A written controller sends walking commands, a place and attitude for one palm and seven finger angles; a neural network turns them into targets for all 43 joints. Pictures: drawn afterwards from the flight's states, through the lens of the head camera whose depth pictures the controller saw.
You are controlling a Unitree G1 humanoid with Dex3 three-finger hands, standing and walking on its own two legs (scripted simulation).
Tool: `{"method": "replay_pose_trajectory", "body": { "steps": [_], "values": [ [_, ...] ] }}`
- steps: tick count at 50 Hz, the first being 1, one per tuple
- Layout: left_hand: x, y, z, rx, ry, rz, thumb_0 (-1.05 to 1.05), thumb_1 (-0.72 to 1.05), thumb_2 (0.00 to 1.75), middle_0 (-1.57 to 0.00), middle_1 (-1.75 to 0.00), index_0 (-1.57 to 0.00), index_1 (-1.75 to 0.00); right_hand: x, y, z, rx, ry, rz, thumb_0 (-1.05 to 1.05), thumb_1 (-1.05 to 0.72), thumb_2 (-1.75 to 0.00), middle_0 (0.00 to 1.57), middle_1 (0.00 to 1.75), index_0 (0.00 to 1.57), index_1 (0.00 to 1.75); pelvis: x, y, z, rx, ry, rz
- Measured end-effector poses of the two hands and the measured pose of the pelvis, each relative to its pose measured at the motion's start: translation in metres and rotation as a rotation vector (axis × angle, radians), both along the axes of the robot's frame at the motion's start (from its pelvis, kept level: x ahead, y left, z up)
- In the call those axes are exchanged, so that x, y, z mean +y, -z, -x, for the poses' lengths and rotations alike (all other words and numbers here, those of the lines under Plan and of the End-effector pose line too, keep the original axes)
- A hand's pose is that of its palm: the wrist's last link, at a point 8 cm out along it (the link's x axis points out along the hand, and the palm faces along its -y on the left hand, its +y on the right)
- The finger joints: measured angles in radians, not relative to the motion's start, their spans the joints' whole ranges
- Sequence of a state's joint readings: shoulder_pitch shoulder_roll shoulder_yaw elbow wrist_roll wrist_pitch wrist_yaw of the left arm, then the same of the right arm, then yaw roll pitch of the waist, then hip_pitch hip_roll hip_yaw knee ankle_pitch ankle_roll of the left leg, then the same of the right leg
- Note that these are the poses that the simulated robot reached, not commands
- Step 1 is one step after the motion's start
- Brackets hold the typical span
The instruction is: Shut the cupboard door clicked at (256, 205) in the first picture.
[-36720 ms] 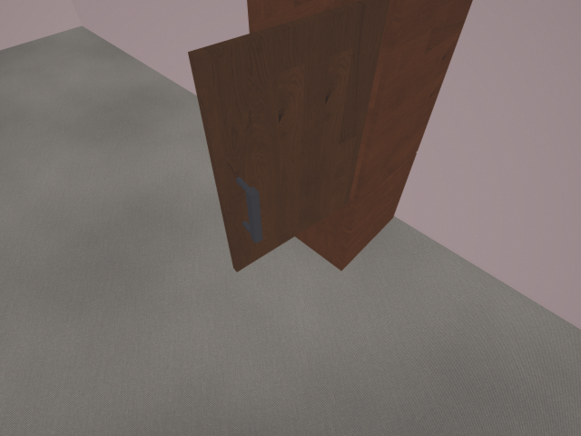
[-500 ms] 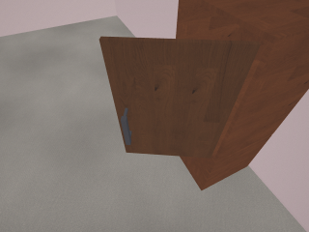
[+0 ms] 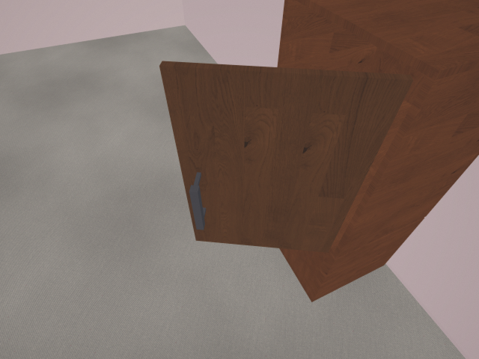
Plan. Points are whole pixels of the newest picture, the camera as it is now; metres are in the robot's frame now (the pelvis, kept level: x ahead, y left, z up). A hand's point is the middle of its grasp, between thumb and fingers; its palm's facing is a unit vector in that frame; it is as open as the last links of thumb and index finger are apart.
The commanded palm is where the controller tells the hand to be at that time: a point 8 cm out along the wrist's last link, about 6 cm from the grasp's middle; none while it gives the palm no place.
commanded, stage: look again from close up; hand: left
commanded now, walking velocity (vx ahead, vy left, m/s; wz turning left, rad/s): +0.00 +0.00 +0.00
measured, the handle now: (199, 202) +0.49 +0.13 -0.11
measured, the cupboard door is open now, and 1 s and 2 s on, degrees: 60 60 60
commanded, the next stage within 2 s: raise the hand and make a fist in 0.32 s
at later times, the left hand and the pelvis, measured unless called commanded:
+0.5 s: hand out of the picture +0.12 +0.26 -0.13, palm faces +0.18 -0.95 -0.26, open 7.4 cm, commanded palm +0.10 +0.29 -0.08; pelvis -0.01 +0.01 -0.01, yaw +1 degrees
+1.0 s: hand (116, 357) +0.14 +0.22 -0.09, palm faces -0.02 -1.00 -0.02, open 5.4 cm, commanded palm +0.12 +0.28 -0.08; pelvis -0.05 +0.01 -0.14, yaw +1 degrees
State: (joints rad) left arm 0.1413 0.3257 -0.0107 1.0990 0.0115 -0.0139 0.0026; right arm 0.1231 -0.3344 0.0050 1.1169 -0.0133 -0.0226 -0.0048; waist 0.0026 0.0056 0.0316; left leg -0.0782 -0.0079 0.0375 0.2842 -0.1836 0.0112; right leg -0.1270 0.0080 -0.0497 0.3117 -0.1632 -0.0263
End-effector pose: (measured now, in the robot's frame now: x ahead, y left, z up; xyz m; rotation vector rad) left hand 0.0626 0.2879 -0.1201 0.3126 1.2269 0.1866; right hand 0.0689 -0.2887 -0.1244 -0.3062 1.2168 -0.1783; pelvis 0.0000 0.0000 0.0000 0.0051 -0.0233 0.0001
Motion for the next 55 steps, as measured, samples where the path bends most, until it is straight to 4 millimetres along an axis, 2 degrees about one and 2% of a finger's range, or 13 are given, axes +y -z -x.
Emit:
{"method": "replay_pose_trajectory", "body": {
  "steps": [22, 23, 25, 28, 31, 34, 37, 40, 42, 47, 50, 55],
  "values": [
    [0.003, 0.005, 0.001, -0.006, 0.001, 0.012, 0.01, 0.91, 0.90, -0.21, -0.30, -0.21, -0.29, 0.009, -0.001, 0.009, 0.010, 0.015, 0.002, 0.00, -0.91, -0.90, 0.20, 0.30, 0.20, 0.30, 0.007, 0.000, 0.001, 0.000, 0.004, 0.006],
    [0.008, 0.000, -0.006, -0.085, -0.077, 0.036, 0.01, 0.90, 0.90, -0.21, -0.30, -0.21, -0.30, 0.009, -0.002, 0.008, -0.023, 0.008, 0.022, 0.00, -0.91, -0.90, 0.20, 0.30, 0.20, 0.30, 0.007, 0.003, 0.004, -0.009, -0.001, 0.004],
    [0.015, -0.021, -0.031, -0.356, -0.108, 0.043, 0.01, 0.90, 0.90, -0.21, -0.30, -0.21, -0.30, 0.012, -0.005, 0.001, -0.140, 0.009, 0.046, 0.01, -0.91, -0.90, 0.20, 0.30, 0.20, 0.30, 0.006, 0.011, 0.009, -0.008, -0.013, -0.007],
    [0.012, -0.063, -0.065, -0.724, -0.090, 0.086, 0.02, 0.91, 0.90, -0.22, -0.31, -0.22, -0.31, 0.022, -0.006, -0.017, -0.327, -0.018, 0.015, 0.01, -0.91, -0.90, 0.20, 0.30, 0.20, 0.30, 0.008, 0.024, 0.013, 0.024, -0.034, -0.007],
    [0.005, -0.081, -0.083, -1.010, -0.025, 0.151, 0.01, 0.91, 0.90, -0.25, -0.34, -0.25, -0.34, 0.034, -0.001, -0.038, -0.477, -0.058, -0.030, 0.01, -0.91, -0.90, 0.20, 0.30, 0.20, 0.30, 0.007, 0.042, 0.023, 0.104, -0.034, -0.007],
    [-0.006, -0.072, -0.083, -1.185, 0.115, 0.211, 0.01, 0.91, 0.90, -0.29, -0.39, -0.28, -0.38, 0.044, 0.011, -0.058, -0.594, -0.119, -0.061, 0.01, -0.91, -0.90, 0.20, 0.30, 0.20, 0.30, 0.004, 0.071, 0.034, 0.194, -0.018, -0.013],
    [-0.013, -0.045, -0.075, -1.223, 0.248, 0.273, 0.01, 0.91, 0.90, -0.33, -0.44, -0.33, -0.43, 0.051, 0.030, -0.077, -0.676, -0.181, -0.074, 0.01, -0.90, -0.90, 0.20, 0.30, 0.20, 0.30, 0.002, 0.104, 0.044, 0.260, -0.010, -0.010],
    [-0.011, -0.019, -0.064, -1.190, 0.237, 0.330, 0.01, 0.90, 0.90, -0.38, -0.49, -0.39, -0.49, 0.058, 0.049, -0.092, -0.714, -0.204, -0.078, 0.01, -0.90, -0.90, 0.20, 0.30, 0.20, 0.30, 0.001, 0.130, 0.049, 0.289, -0.008, 0.002],
    [-0.008, -0.010, -0.058, -1.172, 0.194, 0.341, 0.01, 0.90, 0.90, -0.42, -0.53, -0.42, -0.53, 0.063, 0.059, -0.098, -0.715, -0.208, -0.079, 0.01, -0.90, -0.90, 0.20, 0.30, 0.20, 0.30, 0.002, 0.139, 0.051, 0.298, -0.010, 0.016],
    [-0.010, -0.022, -0.055, -1.161, 0.177, 0.310, 0.02, 0.90, 0.90, -0.51, -0.63, -0.51, -0.63, 0.078, 0.075, -0.099, -0.662, -0.203, -0.093, 0.01, -0.91, -0.90, 0.20, 0.30, 0.20, 0.30, 0.006, 0.144, 0.051, 0.315, -0.021, 0.047],
    [-0.011, -0.030, -0.061, -1.158, 0.205, 0.307, 0.02, 0.90, 0.90, -0.56, -0.69, -0.56, -0.68, 0.084, 0.080, -0.093, -0.623, -0.186, -0.103, 0.01, -0.90, -0.90, 0.20, 0.30, 0.20, 0.30, 0.009, 0.142, 0.051, 0.329, -0.025, 0.056],
    [-0.008, -0.031, -0.073, -1.131, 0.215, 0.324, 0.02, 0.90, 0.90, -0.65, -0.79, -0.65, -0.78, 0.087, 0.081, -0.080, -0.588, -0.149, -0.102, 0.01, -0.90, -0.90, 0.20, 0.30, 0.20, 0.30, 0.014, 0.138, 0.051, 0.346, -0.023, 0.061]
  ]
}}
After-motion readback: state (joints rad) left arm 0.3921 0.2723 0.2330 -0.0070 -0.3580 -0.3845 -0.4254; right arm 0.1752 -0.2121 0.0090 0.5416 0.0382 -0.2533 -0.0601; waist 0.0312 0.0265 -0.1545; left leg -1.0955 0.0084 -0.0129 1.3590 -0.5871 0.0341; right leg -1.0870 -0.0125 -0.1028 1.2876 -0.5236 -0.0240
